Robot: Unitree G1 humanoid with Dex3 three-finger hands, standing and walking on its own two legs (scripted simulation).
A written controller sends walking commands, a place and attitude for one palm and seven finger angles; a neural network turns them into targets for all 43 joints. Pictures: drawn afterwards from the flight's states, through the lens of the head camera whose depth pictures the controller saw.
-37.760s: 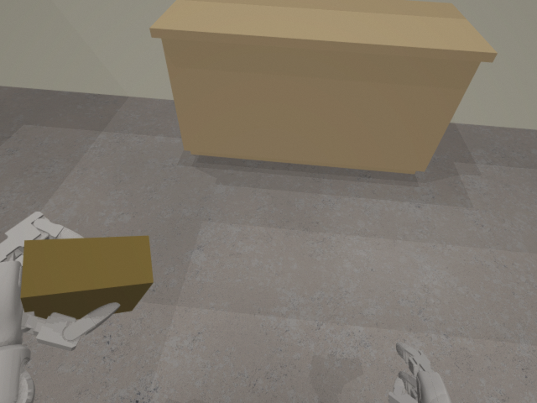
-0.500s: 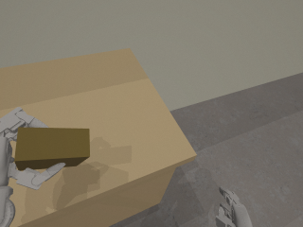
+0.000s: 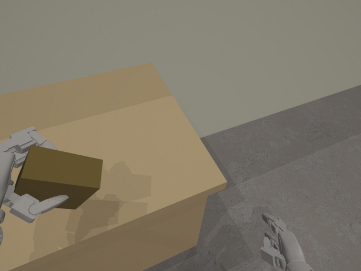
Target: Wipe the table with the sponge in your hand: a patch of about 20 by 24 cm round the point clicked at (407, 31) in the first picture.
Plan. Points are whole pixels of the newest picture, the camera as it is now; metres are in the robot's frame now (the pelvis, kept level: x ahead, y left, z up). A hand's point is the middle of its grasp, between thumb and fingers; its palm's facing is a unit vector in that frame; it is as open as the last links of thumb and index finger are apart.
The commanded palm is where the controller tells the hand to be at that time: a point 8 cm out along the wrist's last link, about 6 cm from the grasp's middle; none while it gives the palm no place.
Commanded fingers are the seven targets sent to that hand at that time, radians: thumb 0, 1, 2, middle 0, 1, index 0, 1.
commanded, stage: turn the palm down, sponge in hand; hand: left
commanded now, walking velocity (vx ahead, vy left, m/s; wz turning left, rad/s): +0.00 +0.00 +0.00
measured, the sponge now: (67, 183) +0.23 +0.24 +0.12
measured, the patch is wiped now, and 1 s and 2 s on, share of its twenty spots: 0.00 0.00 0.00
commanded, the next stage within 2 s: move the sponge above the wiping area in 1.94 s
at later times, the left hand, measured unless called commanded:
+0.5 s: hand (61, 171) +0.22 +0.22 +0.18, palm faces +0.25 -0.52 -0.82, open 9.8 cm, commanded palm +0.18 +0.27 +0.20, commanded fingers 0.00 0.10 1.30 -1.20 -1.60 -1.20 -1.60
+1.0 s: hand (34, 166) +0.23 +0.27 +0.17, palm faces +0.27 -0.26 -0.93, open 9.8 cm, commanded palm +0.19 +0.27 +0.22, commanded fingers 0.00 0.10 1.30 -1.20 -1.60 -1.20 -1.60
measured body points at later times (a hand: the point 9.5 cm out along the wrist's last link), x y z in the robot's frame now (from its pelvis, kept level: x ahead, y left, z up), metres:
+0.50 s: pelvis +0.01 -0.05 -0.01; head +0.02 -0.08 +0.44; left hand +0.21 +0.25 +0.22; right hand +0.21 -0.28 -0.10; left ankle +0.04 +0.09 -0.73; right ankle +0.01 -0.12 -0.73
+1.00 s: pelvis +0.01 -0.03 +0.00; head +0.01 -0.07 +0.44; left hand +0.21 +0.28 +0.22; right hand +0.25 -0.23 -0.09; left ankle +0.04 +0.09 -0.73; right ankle +0.00 -0.12 -0.73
